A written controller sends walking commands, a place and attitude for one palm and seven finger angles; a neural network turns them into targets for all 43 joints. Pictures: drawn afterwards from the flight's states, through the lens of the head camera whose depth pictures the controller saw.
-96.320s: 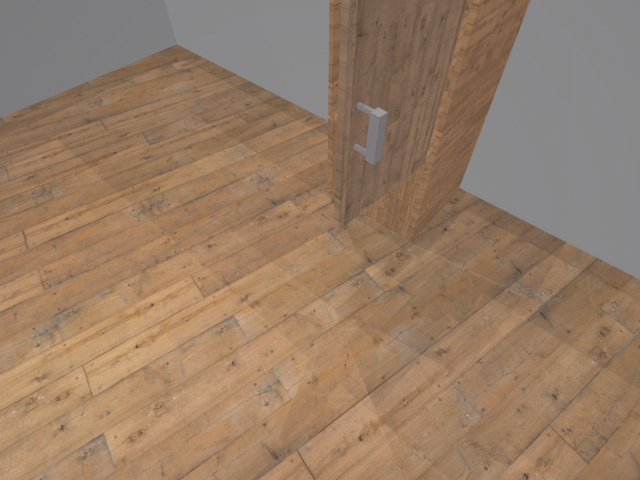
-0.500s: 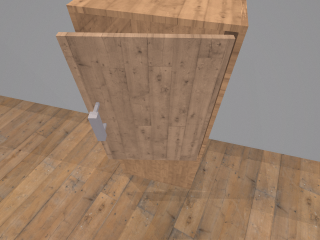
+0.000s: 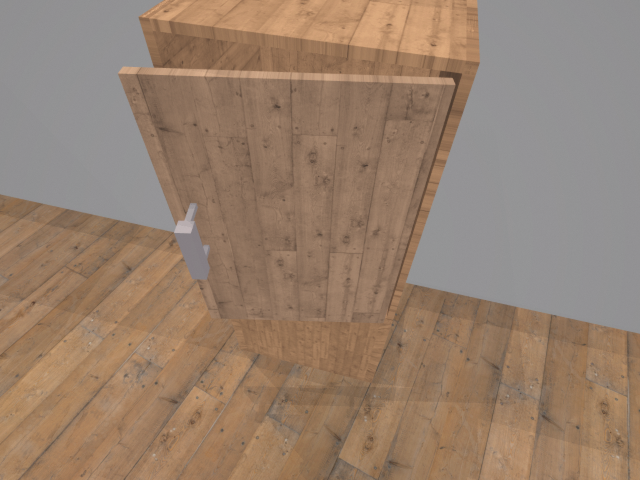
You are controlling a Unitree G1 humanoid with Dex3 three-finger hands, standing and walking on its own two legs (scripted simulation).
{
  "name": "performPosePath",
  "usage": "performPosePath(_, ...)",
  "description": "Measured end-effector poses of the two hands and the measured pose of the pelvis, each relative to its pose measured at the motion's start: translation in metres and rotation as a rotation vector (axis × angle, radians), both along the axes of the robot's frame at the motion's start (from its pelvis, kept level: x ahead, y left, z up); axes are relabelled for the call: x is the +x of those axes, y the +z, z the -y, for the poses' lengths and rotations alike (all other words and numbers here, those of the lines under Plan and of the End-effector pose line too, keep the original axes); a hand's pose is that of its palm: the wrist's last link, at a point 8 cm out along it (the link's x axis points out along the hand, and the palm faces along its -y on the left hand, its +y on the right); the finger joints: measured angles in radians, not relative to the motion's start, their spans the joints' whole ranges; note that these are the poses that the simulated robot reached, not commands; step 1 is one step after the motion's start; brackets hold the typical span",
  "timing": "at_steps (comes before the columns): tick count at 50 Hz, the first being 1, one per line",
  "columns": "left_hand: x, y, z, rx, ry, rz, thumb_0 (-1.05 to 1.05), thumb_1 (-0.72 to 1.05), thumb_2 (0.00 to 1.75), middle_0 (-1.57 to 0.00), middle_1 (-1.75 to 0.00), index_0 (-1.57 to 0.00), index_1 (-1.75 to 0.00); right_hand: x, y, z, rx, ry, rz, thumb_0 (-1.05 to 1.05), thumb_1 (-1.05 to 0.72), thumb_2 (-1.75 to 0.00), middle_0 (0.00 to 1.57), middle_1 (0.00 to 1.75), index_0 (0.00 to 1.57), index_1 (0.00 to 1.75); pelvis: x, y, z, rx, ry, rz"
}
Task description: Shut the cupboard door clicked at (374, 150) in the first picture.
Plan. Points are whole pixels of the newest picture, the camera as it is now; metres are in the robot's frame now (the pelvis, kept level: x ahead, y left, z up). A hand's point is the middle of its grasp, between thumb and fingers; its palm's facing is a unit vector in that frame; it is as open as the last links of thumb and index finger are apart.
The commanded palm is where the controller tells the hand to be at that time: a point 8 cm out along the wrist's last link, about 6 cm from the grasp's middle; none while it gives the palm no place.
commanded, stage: look again from close up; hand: left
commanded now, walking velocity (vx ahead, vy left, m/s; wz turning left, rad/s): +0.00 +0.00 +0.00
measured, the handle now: (196, 241) +0.47 +0.24 -0.03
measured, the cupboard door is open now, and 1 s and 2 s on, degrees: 13 13 13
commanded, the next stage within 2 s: raise the hand and make a fist in 0.52 s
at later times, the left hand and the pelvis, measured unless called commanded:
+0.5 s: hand out of the picture +0.03 +0.20 -0.18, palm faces +0.02 -0.98 -0.18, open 7.3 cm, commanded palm none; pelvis +0.02 +0.03 +0.00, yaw +0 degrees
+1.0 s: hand (191, 442) +0.18 +0.18 -0.06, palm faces +0.00 -1.00 +0.05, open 6.3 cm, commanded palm +0.14 +0.25 -0.06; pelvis -0.02 +0.01 -0.08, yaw +3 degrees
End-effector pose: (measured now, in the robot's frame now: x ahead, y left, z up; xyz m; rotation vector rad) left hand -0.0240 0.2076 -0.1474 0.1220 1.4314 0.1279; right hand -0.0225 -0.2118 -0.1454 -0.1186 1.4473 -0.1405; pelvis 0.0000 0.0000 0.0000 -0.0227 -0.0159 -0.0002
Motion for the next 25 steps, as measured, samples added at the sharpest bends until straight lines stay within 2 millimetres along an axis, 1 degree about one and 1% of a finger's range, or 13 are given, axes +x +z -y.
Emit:
performPosePath(2,-0.003,0.0,-0.002,0.001,-0.006,-0.012,0.0,0.92,0.9,-0.2,-0.3,-0.21,-0.3,0.002,-0.004,-0.005,0.009,-0.002,0.012,0.01,-0.91,-0.9,0.2,0.3,0.19,0.3,0.001,-0.003,-0.004,-0.009,0.006,0.0)
performPosePath(5,0.0,-0.001,-0.01,0.012,-0.003,-0.012,0.0,0.91,0.9,-0.2,-0.3,-0.21,-0.3,0.007,-0.008,-0.014,0.023,-0.001,0.033,0.01,-0.91,-0.9,0.19,0.3,0.19,0.3,0.004,-0.005,-0.009,-0.005,0.008,0.002)
performPosePath(11,0.024,0.001,-0.025,0.034,0.006,0.046,0.0,0.91,0.9,-0.2,-0.3,-0.2,-0.3,0.016,-0.011,-0.027,0.03,0.02,0.036,0.02,-0.92,-0.9,0.2,0.3,0.19,0.3,0.012,-0.005,-0.019,0.009,0.006,0.001)
performPosePath(17,0.046,0.001,-0.034,0.036,-0.002,0.086,0.0,0.92,0.9,-0.2,-0.3,-0.2,-0.3,0.027,-0.005,-0.025,0.004,0.027,0.048,0.03,-0.93,-0.9,0.2,0.3,0.2,0.3,0.018,-0.003,-0.025,0.017,0.001,0.0)
performPosePath(21,0.051,-0.001,-0.038,0.029,-0.006,0.089,0.0,0.92,0.9,-0.2,-0.3,-0.2,-0.3,0.036,-0.001,-0.022,-0.02,0.028,0.067,0.03,-0.93,-0.9,0.2,0.3,0.19,0.3,0.021,-0.002,-0.027,0.018,-0.001,0.0)
performPosePath(25,0.052,-0.002,-0.039,0.018,-0.007,0.082,0.0,0.92,0.9,-0.2,-0.3,-0.2,-0.3,0.046,0.003,-0.019,-0.04,0.032,0.084,0.02,-0.92,-0.9,0.2,0.3,0.19,0.3,0.023,-0.001,-0.03,0.017,-0.003,0.002)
